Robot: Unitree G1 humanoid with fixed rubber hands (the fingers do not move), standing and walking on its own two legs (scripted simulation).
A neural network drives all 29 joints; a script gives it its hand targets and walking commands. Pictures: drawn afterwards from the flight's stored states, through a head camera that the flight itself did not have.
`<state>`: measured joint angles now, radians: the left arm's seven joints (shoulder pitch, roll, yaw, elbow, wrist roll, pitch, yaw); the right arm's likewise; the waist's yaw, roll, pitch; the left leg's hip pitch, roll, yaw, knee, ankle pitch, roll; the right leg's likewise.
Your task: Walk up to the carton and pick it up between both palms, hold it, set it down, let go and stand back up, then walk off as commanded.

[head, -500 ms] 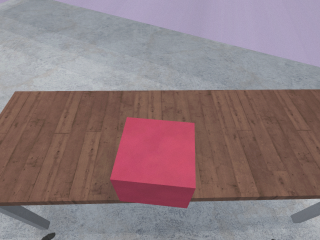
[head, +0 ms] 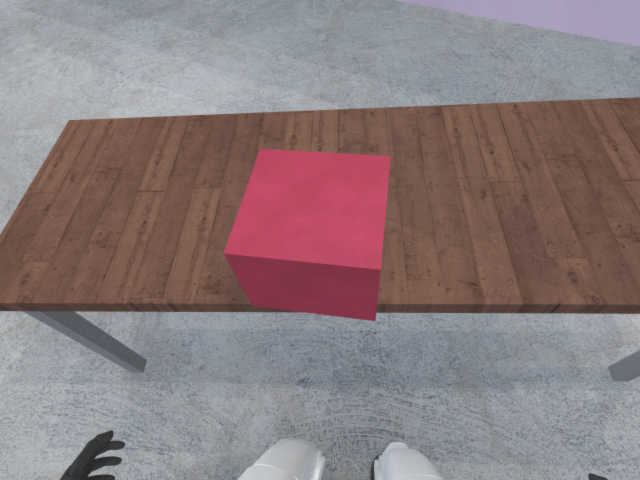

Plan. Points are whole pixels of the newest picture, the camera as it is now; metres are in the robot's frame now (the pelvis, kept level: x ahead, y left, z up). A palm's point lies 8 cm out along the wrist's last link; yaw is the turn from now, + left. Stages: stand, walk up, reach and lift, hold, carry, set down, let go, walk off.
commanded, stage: walk off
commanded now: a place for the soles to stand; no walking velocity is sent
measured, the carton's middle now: (317, 234) +0.48 +0.04 -0.07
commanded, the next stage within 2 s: stand in 0.44 s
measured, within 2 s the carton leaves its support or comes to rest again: neither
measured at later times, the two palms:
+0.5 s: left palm out of the picture -0.02 +0.35 -0.10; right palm out of the picture -0.04 -0.27 -0.09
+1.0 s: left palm out of the picture +0.00 +0.36 -0.09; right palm out of the picture -0.02 -0.24 -0.08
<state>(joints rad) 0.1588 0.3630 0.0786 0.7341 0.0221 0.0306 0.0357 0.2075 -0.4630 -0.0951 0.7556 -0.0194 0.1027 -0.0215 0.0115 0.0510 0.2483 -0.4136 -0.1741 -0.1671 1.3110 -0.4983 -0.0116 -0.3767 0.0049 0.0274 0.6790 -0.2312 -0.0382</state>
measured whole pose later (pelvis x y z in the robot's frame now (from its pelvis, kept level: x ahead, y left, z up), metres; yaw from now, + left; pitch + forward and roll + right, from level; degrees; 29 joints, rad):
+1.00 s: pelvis -0.10 +0.06 +0.02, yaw -2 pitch -3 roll +0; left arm 0.16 0.37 0.03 0.96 -0.02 -0.04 0.00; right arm 0.15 -0.33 -0.03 0.95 -0.02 -0.03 0.01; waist -0.01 -0.01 0.06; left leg -0.18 -0.05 -0.03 0.44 -0.22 0.04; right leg -0.17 0.02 0.13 0.43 -0.22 0.03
